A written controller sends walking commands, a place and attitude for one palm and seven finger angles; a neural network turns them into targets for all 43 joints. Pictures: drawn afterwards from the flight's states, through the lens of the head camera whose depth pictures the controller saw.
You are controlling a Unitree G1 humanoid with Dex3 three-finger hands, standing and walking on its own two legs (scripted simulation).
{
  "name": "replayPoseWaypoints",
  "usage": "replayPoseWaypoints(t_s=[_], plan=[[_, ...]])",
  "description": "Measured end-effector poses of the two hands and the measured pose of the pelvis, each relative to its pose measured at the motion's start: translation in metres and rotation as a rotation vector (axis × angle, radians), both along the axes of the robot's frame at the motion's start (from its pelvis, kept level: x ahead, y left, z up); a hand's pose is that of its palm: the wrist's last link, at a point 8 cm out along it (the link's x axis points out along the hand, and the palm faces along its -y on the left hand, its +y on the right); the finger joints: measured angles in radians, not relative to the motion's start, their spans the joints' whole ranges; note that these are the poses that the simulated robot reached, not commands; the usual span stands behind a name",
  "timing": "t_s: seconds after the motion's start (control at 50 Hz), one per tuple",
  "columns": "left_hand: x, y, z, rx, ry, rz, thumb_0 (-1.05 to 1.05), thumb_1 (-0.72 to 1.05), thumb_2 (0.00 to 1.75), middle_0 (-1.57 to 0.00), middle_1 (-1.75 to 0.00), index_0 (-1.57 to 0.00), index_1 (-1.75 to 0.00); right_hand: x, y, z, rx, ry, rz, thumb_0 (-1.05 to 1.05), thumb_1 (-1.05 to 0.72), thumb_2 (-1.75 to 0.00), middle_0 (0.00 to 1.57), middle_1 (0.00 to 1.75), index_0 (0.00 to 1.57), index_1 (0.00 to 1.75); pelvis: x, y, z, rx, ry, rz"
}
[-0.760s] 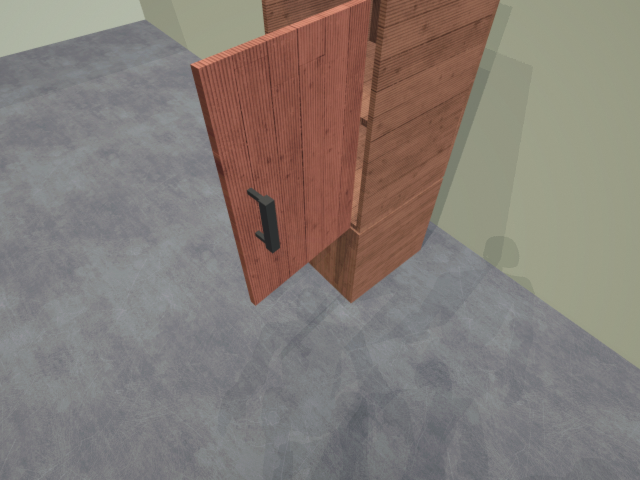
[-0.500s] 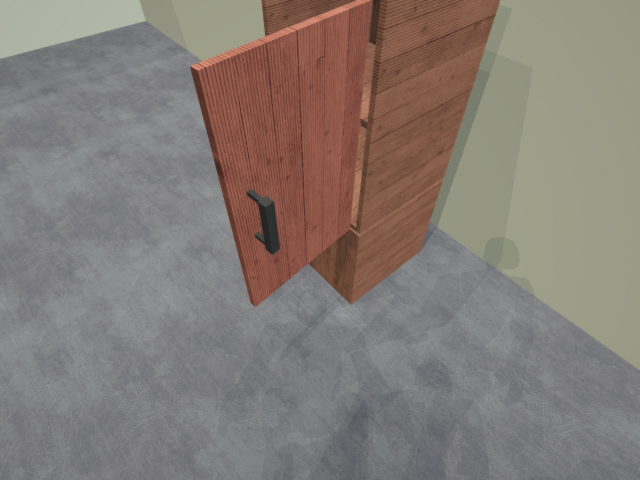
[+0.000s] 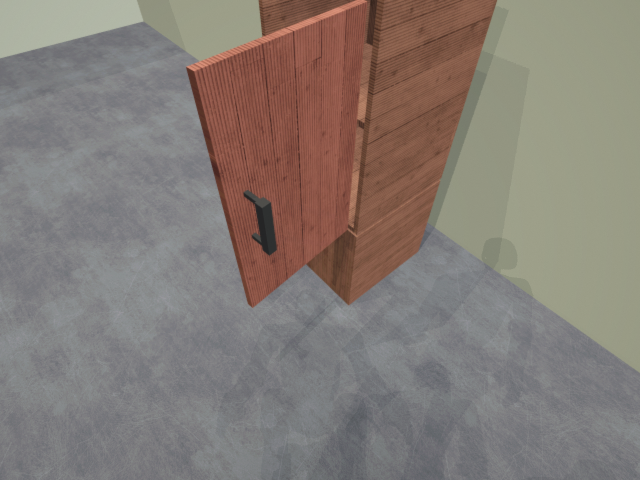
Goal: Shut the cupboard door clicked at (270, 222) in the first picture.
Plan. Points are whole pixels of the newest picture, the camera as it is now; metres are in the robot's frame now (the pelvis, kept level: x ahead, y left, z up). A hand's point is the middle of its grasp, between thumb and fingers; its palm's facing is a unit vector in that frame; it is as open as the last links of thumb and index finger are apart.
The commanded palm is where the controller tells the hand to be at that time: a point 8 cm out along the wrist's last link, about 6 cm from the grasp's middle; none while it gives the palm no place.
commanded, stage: look at it before walking up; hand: left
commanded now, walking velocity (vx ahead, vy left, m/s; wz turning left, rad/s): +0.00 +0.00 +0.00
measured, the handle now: (259, 222) +0.56 +0.15 -0.06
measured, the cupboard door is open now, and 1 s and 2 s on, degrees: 96 96 96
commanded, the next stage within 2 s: walk to a spot facing it in 0.08 s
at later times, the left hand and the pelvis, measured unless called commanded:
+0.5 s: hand out of the picture +0.03 +0.20 -0.18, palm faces -0.09 -0.96 -0.25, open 7.4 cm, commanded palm none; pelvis -0.02 +0.00 -0.01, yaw -8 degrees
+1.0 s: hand out of the picture +0.07 +0.14 -0.17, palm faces -0.30 -0.92 -0.26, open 7.4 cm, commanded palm none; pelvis -0.04 -0.03 -0.01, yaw -23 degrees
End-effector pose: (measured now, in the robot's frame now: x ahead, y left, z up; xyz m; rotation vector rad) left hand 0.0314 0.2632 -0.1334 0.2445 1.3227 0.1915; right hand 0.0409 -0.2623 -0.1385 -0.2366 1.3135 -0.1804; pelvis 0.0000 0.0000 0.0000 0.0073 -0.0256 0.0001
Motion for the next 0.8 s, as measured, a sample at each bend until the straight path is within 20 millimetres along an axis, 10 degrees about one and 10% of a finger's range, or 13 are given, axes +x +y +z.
replayPoseWaypoints(t_s=[0.5,0.68,0.8], plan=[[0.0,-0.014,-0.017,-0.032,0.066,-0.071,0.01,0.91,0.9,-0.2,-0.3,-0.2,-0.3,-0.043,0.009,-0.015,0.016,-0.005,-0.142,0.01,-0.91,-0.9,0.2,0.3,0.2,0.3,-0.019,-0.002,-0.014,0.016,0.011,-0.133],[0.023,-0.042,-0.011,0.022,-0.018,-0.166,0.01,0.91,0.9,-0.2,-0.3,-0.2,-0.3,-0.082,-0.019,-0.045,0.066,0.018,-0.229,0.01,-0.91,-0.9,0.2,0.3,0.2,0.3,-0.038,-0.03,-0.029,0.026,0.006,-0.222],[0.021,-0.061,0.001,0.023,0.02,-0.213,0.01,0.91,0.9,-0.2,-0.3,-0.2,-0.3,-0.074,-0.039,-0.024,0.052,-0.048,-0.284,0.01,-0.91,-0.9,0.2,0.3,0.2,0.3,-0.041,-0.039,-0.013,0.038,0.025,-0.28]])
